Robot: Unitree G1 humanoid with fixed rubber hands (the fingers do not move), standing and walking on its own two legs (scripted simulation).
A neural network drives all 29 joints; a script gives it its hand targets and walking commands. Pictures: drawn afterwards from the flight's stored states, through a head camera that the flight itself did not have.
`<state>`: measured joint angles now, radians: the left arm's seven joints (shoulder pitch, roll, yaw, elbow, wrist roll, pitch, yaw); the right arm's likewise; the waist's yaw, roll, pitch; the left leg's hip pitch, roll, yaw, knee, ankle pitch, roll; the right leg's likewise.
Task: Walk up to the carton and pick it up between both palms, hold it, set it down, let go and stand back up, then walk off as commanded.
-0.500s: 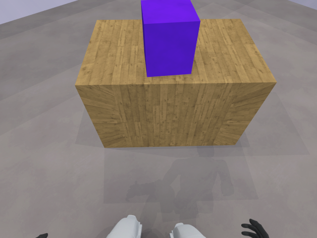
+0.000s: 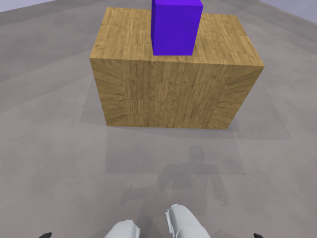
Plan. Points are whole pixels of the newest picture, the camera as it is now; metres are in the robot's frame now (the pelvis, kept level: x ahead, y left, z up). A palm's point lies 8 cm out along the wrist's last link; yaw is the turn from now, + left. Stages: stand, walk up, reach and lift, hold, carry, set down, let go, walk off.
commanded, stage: walk off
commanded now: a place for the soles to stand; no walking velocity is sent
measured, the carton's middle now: (173, 23) +1.08 -0.08 +0.00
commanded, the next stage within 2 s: stand in 1.24 s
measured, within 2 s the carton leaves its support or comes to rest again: neither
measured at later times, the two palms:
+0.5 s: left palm out of the picture -0.07 +0.24 -0.12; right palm out of the picture -0.06 -0.32 -0.11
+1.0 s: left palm out of the picture -0.08 +0.22 -0.09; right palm out of the picture -0.07 -0.35 -0.11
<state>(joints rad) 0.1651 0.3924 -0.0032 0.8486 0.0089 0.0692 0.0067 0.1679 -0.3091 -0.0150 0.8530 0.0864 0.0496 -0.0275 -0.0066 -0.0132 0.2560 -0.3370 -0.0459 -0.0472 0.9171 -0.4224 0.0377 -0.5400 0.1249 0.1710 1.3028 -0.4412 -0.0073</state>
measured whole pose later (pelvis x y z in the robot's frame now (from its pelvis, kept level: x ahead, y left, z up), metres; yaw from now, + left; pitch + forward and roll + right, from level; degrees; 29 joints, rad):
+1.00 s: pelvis -0.13 -0.07 +0.02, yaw +0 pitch -8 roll +1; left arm 0.24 0.33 0.00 0.94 0.01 -0.01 -0.02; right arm 0.17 -0.32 -0.01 0.97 0.09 0.00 -0.02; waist -0.01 0.01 0.18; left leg -0.28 -0.03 -0.11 0.76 -0.37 0.02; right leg -0.29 0.07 0.09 0.79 -0.36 -0.02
